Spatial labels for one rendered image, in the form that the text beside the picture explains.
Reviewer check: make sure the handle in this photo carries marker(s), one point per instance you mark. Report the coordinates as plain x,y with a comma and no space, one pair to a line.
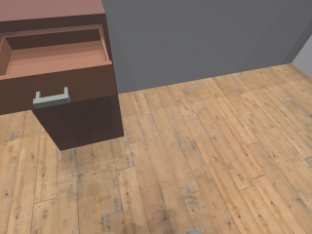
40,102

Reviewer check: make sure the drawer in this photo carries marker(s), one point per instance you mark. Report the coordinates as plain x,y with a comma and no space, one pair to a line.
48,62

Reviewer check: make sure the cabinet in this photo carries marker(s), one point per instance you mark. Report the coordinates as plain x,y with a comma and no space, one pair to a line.
77,123

